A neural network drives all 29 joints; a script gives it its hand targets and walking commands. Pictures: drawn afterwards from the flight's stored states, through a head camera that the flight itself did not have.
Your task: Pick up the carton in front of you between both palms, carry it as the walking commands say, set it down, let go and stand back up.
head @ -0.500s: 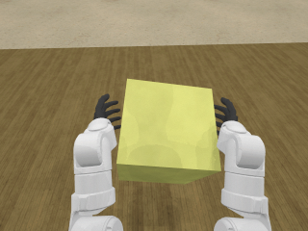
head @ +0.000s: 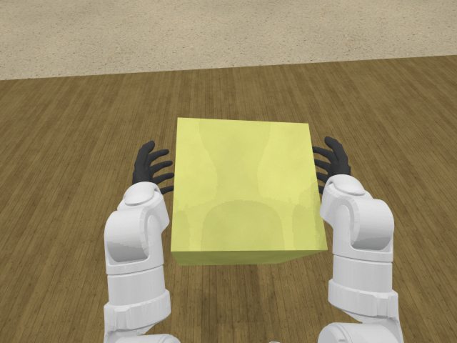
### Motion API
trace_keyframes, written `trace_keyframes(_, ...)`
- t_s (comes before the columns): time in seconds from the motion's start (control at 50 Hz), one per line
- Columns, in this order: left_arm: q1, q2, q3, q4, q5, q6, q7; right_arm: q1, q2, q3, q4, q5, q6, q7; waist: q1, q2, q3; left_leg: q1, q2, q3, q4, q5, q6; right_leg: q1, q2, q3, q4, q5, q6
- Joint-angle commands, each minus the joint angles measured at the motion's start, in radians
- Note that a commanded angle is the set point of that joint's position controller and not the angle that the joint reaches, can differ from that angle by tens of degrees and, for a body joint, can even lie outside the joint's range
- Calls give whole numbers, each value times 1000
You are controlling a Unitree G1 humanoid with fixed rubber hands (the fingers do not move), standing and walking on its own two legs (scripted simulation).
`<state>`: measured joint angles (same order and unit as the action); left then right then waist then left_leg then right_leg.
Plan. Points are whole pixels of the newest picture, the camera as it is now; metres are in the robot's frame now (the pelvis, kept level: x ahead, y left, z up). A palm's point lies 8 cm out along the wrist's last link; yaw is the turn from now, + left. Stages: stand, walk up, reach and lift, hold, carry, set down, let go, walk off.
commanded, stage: carry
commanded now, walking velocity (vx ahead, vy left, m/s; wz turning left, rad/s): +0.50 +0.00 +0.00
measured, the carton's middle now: (235, 203) +0.37 +0.01 +0.03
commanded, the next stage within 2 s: none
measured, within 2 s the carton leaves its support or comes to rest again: neither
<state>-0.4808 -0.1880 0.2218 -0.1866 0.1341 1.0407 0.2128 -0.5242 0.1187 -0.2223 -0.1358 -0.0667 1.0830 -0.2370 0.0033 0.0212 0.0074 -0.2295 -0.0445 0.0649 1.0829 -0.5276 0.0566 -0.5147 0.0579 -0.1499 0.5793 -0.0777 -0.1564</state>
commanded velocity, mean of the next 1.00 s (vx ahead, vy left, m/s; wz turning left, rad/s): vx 0.09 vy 0.00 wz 0.00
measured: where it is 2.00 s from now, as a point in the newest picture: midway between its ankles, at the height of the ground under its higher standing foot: (242, 243)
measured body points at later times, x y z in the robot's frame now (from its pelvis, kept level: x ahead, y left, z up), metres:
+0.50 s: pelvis +0.31 +0.02 -0.02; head +0.35 +0.02 +0.43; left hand +0.68 +0.15 +0.08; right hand +0.67 -0.15 +0.09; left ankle +0.40 +0.06 -0.74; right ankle +0.16 -0.06 -0.67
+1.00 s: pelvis +0.42 +0.00 -0.01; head +0.44 +0.00 +0.44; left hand +0.77 +0.15 +0.10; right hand +0.77 -0.15 +0.10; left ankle +0.40 +0.06 -0.74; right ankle +0.37 -0.11 -0.73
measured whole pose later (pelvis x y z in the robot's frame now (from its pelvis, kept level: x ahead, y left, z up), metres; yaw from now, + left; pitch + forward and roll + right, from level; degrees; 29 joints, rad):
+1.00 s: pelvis +0.42 +0.00 -0.01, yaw +0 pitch +5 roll +0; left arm -0.49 -0.17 0.25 -0.08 0.12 1.09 0.21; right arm -0.53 0.16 -0.26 -0.05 -0.13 1.10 -0.23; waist 0.01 0.01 -0.06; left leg -0.35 -0.03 0.11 0.59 -0.20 0.09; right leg -0.31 0.00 -0.05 0.63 -0.27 -0.03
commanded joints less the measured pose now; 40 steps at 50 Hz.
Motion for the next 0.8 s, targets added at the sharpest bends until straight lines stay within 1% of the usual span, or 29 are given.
trace_keyframes(0.0,-482,-724,-621,47,-304,51,-122,-537,811,636,-18,255,20,147,81,-191,-544,-542,18,-106,354,19,12,835,-379,652,-144,147,-156)
trace_keyframes(0.02,-557,-789,-659,28,-343,49,-136,-547,842,618,3,239,18,146,68,-80,-489,-527,35,-97,278,72,6,740,-349,576,-157,243,-122)
trace_keyframes(0.04,-630,-840,-694,10,-379,44,-149,-562,872,605,10,224,11,149,60,-53,-472,-503,55,-95,217,110,2,679,-344,519,-166,292,-105)
trace_keyframes(0.06,-673,-885,-719,10,-409,38,-161,-579,900,602,10,217,2,152,55,-39,-472,-463,67,-91,159,135,-6,632,-327,482,-182,278,-82)
trace_keyframes(0.1,-712,-935,-746,12,-441,22,-179,-600,928,609,3,212,-19,156,49,-55,-468,-449,77,-72,52,150,-20,604,-309,429,-194,295,-61)
trace_keyframes(0.14,-697,-944,-750,25,-448,12,-185,-596,931,621,-3,208,-35,153,56,-87,-462,-485,79,-44,-47,187,-28,634,-296,371,-178,426,-54)
trace_keyframes(0.18,-658,-926,-739,38,-440,8,-182,-582,918,636,-13,206,-42,148,65,-111,-459,-511,77,-20,-133,272,-32,670,-275,318,-159,537,-42)
trace_keyframes(0.22,-629,-896,-727,37,-428,8,-175,-580,897,652,-31,214,-42,144,70,-123,-434,-483,45,27,-265,401,-32,669,-219,237,-129,687,-6)
trace_keyframes(0.26,-597,-855,-710,38,-412,13,-165,-573,867,660,-36,219,-34,141,85,-134,-417,-436,-5,90,-411,529,-34,684,-157,163,-80,769,29)
trace_keyframes(0.3,-557,-817,-689,52,-388,22,-153,-551,841,660,-26,223,-18,143,92,-150,-404,-322,-46,121,-553,672,-25,650,-121,108,-22,728,49)
trace_keyframes(0.32,-541,-801,-679,61,-375,26,-148,-543,829,653,-17,223,-9,145,77,-161,-404,-235,-54,126,-615,733,-13,617,-118,93,24,696,56)
trace_keyframes(0.34,-538,-789,-669,69,-362,32,-143,-537,816,642,-8,220,-2,148,41,-163,-422,-101,-54,125,-682,786,-2,567,-122,73,105,685,71)
trace_keyframes(0.36,-548,-781,-664,73,-349,37,-140,-526,804,629,3,214,5,150,-10,-140,-444,51,-26,121,-767,883,1,511,-120,40,222,617,100)
trace_keyframes(0.38,-560,-773,-658,81,-334,43,-137,-520,792,614,14,208,12,153,-34,-68,-456,218,80,43,-741,1132,-2,389,-90,23,356,319,123)
trace_keyframes(0.4,-567,-774,-644,100,-318,53,-133,-508,778,589,36,205,19,154,-20,89,-501,460,298,-180,-519,1756,29,149,-13,19,505,-357,148)
trace_keyframes(0.42,-562,-769,-624,131,-317,62,-128,-539,744,580,66,210,24,145,-46,158,-602,636,459,-368,-440,1941,231,-30,28,165,678,-620,185)
trace_keyframes(0.44,-557,-762,-617,106,-320,67,-121,-510,772,588,86,231,27,143,-59,155,-641,597,446,-385,-489,1664,270,-67,-6,207,688,-604,165)
trace_keyframes(0.46,-585,-791,-615,88,-323,69,-116,-513,818,594,81,251,26,149,-56,116,-597,493,387,-350,-551,1412,242,-53,-31,203,599,-569,144)
trace_keyframes(0.48,-619,-826,-616,68,-322,64,-115,-551,868,610,58,272,22,159,-38,52,-570,405,357,-331,-590,1261,209,-10,-61,206,492,-516,142)
trace_keyframes(0.5,-643,-855,-617,54,-321,56,-118,-587,919,631,34,295,15,170,-24,27,-536,299,328,-307,-643,1200,172,81,-67,191,349,-497,139)
trace_keyframes(0.52,-666,-882,-626,41,-320,48,-123,-653,952,657,6,311,4,179,-25,77,-542,267,328,-281,-640,1217,174,126,-53,171,258,-494,140)
trace_keyframes(0.58,-666,-918,-668,25,-325,20,-133,-691,992,698,-37,341,-15,199,-31,83,-590,276,285,-192,-609,1260,137,204,-21,115,108,-364,144)
trace_keyframes(0.62,-632,-912,-681,14,-321,8,-133,-674,980,712,-56,347,-24,201,-31,94,-618,310,264,-140,-560,1341,116,225,-24,103,37,-240,143)
trace_keyframes(0.64,-615,-901,-686,7,-320,6,-133,-658,966,717,-61,345,-27,200,-28,93,-623,307,251,-120,-541,1331,109,246,-29,99,-6,-178,143)
trace_keyframes(0.68,-609,-869,-688,-11,-318,6,-133,-644,934,721,-67,338,-25,196,-17,77,-609,301,229,-105,-507,1291,98,268,-56,133,-75,-57,130)
trace_keyframes(0.7,-605,-849,-688,-12,-320,13,-133,-623,912,716,-60,329,-21,191,-18,66,-604,258,218,-114,-500,1258,88,307,-80,158,-42,45,115)
trace_keyframes(0.72,-593,-829,-689,-5,-324,21,-133,-585,887,704,-47,314,-14,186,-20,18,-612,205,201,-108,-485,1179,71,353,-130,192,30,256,89)
trace_keyframes(0.74,-576,-816,-686,9,-327,28,-134,-557,869,689,-33,296,-6,181,-13,-27,-606,164,182,-94,-466,1096,64,376,-162,207,56,404,74)
trace_keyframes(0.78,-553,-798,-672,34,-328,41,-138,-517,848,658,4,259,8,174,-6,-51,-583,108,153,-78,-447,995,56,390,-186,218,68,539,63)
